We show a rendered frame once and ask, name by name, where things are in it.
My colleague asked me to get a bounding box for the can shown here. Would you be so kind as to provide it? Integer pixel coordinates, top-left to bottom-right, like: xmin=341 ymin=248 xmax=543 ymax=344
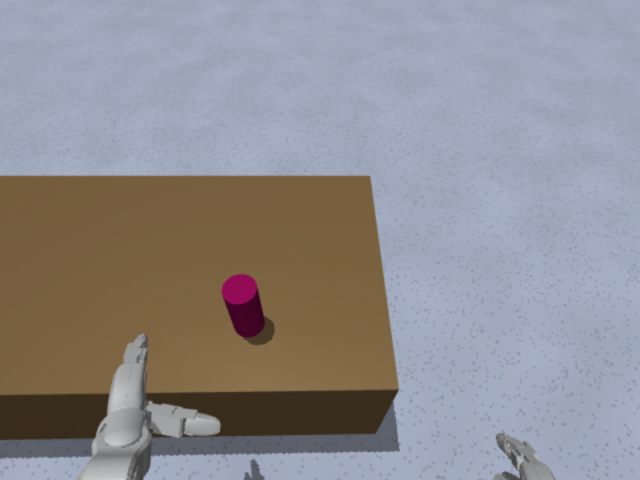
xmin=222 ymin=274 xmax=265 ymax=338

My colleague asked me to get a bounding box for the left robot hand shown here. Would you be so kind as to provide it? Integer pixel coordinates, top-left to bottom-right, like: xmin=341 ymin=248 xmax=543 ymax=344
xmin=107 ymin=334 xmax=221 ymax=438

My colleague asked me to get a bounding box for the left robot arm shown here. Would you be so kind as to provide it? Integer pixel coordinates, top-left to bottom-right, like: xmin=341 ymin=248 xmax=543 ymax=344
xmin=77 ymin=408 xmax=152 ymax=480

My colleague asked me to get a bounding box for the right robot hand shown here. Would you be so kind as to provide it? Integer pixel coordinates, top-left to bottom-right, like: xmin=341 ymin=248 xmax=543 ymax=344
xmin=493 ymin=433 xmax=555 ymax=480

